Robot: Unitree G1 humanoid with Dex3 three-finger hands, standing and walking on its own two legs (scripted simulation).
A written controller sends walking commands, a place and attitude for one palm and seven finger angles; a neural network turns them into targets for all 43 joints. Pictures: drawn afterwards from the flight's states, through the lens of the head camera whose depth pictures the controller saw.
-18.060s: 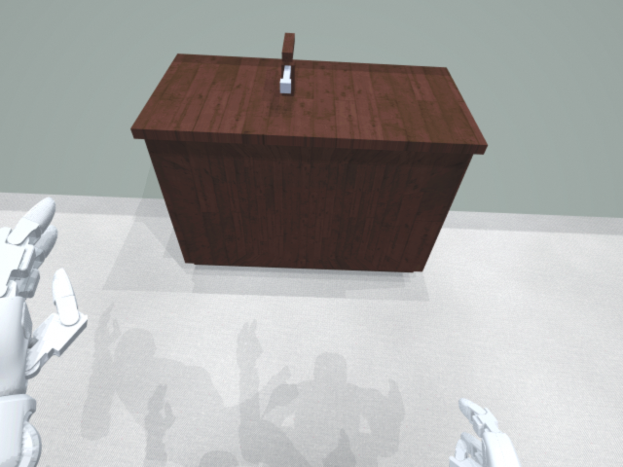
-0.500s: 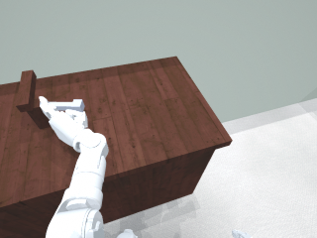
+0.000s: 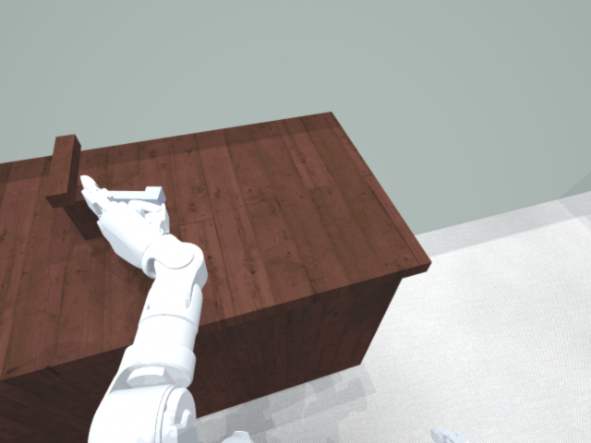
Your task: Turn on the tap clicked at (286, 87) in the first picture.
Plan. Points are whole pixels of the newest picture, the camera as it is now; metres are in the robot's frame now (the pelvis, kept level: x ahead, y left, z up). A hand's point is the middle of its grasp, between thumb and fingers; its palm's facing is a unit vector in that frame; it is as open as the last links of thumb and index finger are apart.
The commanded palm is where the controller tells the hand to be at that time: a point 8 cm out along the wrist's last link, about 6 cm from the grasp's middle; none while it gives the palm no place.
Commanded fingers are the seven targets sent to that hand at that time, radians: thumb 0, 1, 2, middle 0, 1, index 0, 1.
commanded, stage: lift the hand up off the lever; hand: left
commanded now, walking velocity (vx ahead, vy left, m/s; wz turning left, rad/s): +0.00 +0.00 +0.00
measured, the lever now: (154, 198) +0.47 +0.24 +0.06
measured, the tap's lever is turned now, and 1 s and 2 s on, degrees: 73 73 73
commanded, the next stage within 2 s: draw the hand back beside the body in 1.28 s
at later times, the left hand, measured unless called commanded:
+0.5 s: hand (159, 204) +0.41 +0.20 +0.10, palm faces +0.80 -0.59 -0.07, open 7.8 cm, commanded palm +0.35 +0.20 +0.11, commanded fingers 0.00 0.90 0.90 -0.15 -0.15 -0.15 -0.15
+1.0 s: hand (156, 201) +0.40 +0.20 +0.13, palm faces +0.80 -0.59 -0.07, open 7.8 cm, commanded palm +0.34 +0.20 +0.13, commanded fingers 0.00 0.90 0.90 -0.15 -0.15 -0.15 -0.15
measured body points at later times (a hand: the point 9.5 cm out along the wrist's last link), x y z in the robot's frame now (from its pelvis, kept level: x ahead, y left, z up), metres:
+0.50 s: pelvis +0.00 +0.00 +0.01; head +0.02 +0.00 +0.46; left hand +0.37 +0.23 +0.11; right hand +0.12 -0.24 -0.11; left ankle +0.06 +0.14 -0.69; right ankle -0.04 -0.11 -0.69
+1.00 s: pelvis +0.01 -0.01 +0.02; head +0.01 -0.01 +0.47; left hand +0.35 +0.22 +0.13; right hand +0.16 -0.24 -0.10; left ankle +0.06 +0.14 -0.69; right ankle -0.04 -0.11 -0.69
